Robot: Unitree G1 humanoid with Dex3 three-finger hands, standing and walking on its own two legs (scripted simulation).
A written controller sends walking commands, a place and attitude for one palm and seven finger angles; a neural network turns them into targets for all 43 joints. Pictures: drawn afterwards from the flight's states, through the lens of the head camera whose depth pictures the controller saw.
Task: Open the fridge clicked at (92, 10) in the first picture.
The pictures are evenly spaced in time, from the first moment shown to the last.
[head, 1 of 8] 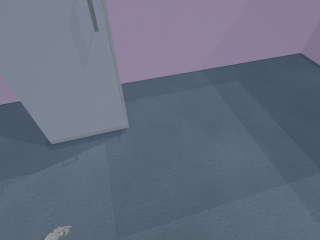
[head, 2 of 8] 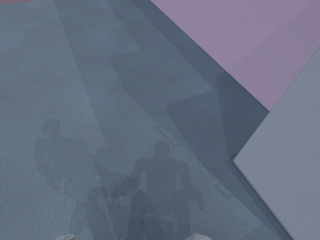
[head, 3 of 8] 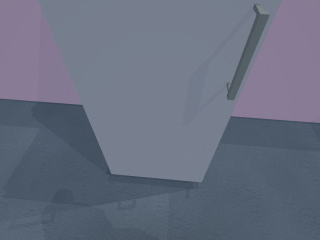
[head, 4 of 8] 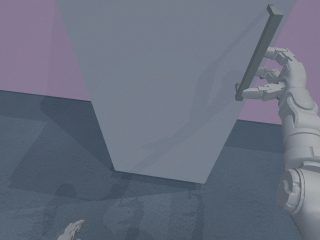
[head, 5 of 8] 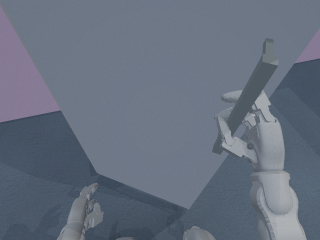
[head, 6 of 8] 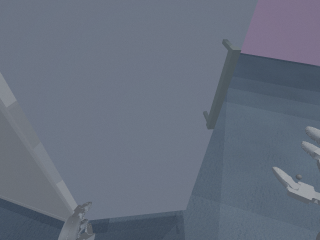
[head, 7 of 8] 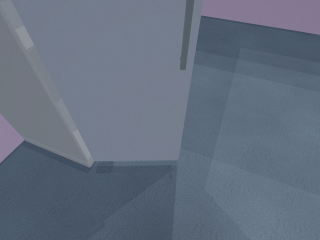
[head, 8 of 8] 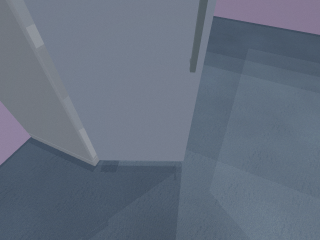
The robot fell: no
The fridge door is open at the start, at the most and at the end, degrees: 0 69 67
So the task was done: yes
